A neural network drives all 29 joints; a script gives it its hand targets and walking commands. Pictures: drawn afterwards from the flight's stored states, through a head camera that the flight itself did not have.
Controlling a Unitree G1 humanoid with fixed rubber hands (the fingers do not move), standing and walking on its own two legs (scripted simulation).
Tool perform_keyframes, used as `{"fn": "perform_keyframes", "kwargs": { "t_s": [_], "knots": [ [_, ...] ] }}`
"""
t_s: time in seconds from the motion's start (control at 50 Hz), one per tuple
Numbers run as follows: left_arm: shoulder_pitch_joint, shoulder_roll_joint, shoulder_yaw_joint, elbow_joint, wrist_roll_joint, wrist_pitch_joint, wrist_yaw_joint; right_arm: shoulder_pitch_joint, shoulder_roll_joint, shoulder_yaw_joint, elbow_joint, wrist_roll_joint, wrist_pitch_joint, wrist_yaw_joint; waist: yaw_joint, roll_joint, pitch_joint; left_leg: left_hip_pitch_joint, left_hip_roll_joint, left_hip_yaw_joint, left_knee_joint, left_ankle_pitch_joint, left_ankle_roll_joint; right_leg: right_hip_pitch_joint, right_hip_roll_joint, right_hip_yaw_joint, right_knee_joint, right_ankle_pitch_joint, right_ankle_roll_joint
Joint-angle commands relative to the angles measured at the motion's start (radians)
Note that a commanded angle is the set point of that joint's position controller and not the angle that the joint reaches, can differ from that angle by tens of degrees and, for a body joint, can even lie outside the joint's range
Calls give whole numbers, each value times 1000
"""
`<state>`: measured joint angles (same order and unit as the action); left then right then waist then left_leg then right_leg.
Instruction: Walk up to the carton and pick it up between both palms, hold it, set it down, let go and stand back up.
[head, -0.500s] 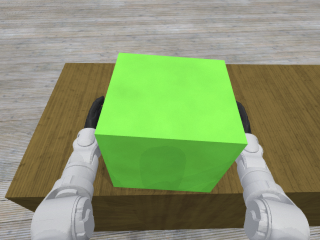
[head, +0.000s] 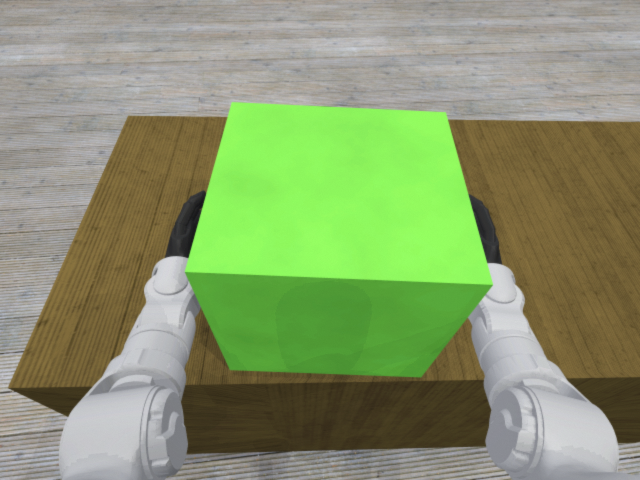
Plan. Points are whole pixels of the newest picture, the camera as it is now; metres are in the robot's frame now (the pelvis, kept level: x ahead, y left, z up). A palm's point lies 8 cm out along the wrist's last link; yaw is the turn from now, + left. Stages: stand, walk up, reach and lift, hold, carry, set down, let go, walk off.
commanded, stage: set down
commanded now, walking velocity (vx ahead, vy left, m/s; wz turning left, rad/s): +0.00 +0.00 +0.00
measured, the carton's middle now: (332, 248) +0.44 -0.02 +0.00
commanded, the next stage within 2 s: none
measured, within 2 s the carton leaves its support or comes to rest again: neither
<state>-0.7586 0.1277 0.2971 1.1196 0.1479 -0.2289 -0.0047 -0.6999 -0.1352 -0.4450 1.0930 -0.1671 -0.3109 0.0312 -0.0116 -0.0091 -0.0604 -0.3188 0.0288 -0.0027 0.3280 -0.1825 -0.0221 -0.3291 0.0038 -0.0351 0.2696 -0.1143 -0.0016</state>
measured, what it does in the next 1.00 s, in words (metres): stands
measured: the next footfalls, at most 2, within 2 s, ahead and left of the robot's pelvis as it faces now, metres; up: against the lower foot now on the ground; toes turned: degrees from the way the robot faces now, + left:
none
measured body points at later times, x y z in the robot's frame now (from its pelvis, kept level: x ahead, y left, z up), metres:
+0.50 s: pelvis +0.00 +0.00 +0.00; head +0.06 +0.00 +0.44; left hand +0.42 +0.18 +0.04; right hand +0.41 -0.21 +0.05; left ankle -0.02 +0.13 -0.75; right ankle +0.00 -0.12 -0.75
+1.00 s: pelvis -0.02 +0.00 -0.03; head +0.06 +0.00 +0.42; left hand +0.43 +0.20 +0.03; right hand +0.42 -0.26 +0.04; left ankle -0.02 +0.13 -0.75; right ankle +0.00 -0.12 -0.75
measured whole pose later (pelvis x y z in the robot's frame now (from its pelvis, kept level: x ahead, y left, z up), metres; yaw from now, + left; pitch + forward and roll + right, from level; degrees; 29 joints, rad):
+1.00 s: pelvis -0.02 +0.00 -0.03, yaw -2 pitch +20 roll -1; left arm -0.95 0.25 -0.09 1.46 -0.31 -0.33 0.07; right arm -0.95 -0.41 0.15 1.48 0.50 -0.34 0.03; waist 0.02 0.03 -0.23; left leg -0.70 0.04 0.01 0.64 -0.29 -0.02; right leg -0.72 0.01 -0.02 0.57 -0.21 0.00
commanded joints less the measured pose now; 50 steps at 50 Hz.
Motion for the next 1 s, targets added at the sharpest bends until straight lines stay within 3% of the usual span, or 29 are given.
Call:
{"fn": "perform_keyframes", "kwargs": {
  "t_s": [0.0, 0.12, 0.2, 0.26, 0.32, 0.34, 0.46, 0.54, 0.56, 0.6, 0.66, 0.74, 0.84, 0.88, 0.96, 0.98],
  "knots": [
    [-445, -492, -164, -71, 47, -52, -89, -429, 432, 217, -52, -91, -47, 117, -11, 18, -365, 142, -15, 71, 18, 370, -36, 203, 9, -54, 35, 248, 19],
    [-436, -475, -128, -47, 68, -66, -96, -407, 455, 197, -41, -119, -40, 117, -8, 0, -343, 98, -19, 83, -3, 299, -19, 219, -3, -48, 41, 231, 24],
    [-429, -459, -128, -52, 66, -71, -91, -391, 436, 172, -28, -130, -40, 111, -21, 7, -330, 124, -16, 79, 8, 327, -23, 184, 2, -54, 38, 215, 23],
    [-405, -440, -97, -27, 83, -70, -90, -385, 420, 171, -29, -137, -39, 112, -5, 0, -308, 117, -18, 84, 1, 313, -16, 191, 0, -54, 37, 205, 21],
    [-415, -406, -106, -39, 79, -69, -85, -383, 373, 156, -24, -137, -41, 112, -13, 14, -331, 133, -14, 80, 4, 326, -22, 173, 6, -57, 39, 197, 22],
    [-414, -442, -108, -34, 87, -70, -84, -381, 424, 144, -15, -147, -38, 110, -16, 19, -302, 135, -16, 81, 12, 321, -21, 149, 3, -56, 31, 172, 20],
    [-396, -296, -68, -20, 67, -71, -50, -353, 290, 121, 8, -125, -30, 90, -8, 1, -307, 125, -20, 85, 11, 301, -13, 142, 5, -55, 36, 154, 20],
    [-402, -84, -74, -19, 3, -76, 8, -357, 66, 141, 30, -26, -36, 47, -6, 23, -387, 119, -22, 82, 37, 320, -24, 140, 9, -44, 55, 203, 19],
    [-401, -24, -100, -12, -44, -78, 31, -359, -27, 162, 58, 31, -38, 28, -14, 23, -404, 110, -22, 77, 51, 332, -28, 126, 13, -40, 62, 219, 20],
    [-425, 62, -142, 37, -125, -79, 68, -389, -125, 250, 111, 160, -27, -1, 1, 30, -428, 69, -26, 73, 80, 311, -34, 97, 16, -26, 82, 219, 15],
    [-485, 129, -237, 111, -269, -104, 98, -484, -199, 385, 118, 342, -26, -27, 5, 9, -538, -17, -28, 61, 145, 270, -41, 52, 23, -13, 137, 230, 17],
    [-544, 208, -326, 190, -388, -168, 94, -575, -305, 478, 113, 480, -62, -49, -3, -1, -700, -61, -24, 54, 248, 340, -58, -3, 23, -9, 231, 338, 19],
    [-594, 274, -339, 207, -424, -178, 89, -624, -455, 525, 220, 597, -91, -37, 12, 61, -778, 18, -10, 34, 342, 529, -94, -133, 44, -29, 305, 392, 20],
    [-608, 274, -359, 193, -443, -155, 86, -636, -490, 549, 253, 646, -86, -20, 15, 75, -772, 70, -5, 23, 359, 589, -100, -202, 54, -49, 309, 349, 19],
    [-581, 267, -422, 223, -488, -126, 58, -623, -490, 625, 316, 717, -60, 22, 22, 39, -696, 48, -9, 15, 361, 534, -80, -262, 50, -53, 314, 246, 18],
    [-595, 280, -434, 197, -507, -118, 51, -644, -510, 636, 280, 730, -52, 30, 24, 17, -709, 35, -11, 20, 349, 506, -75, -243, 48, -53, 309, 239, 21]
  ]
}}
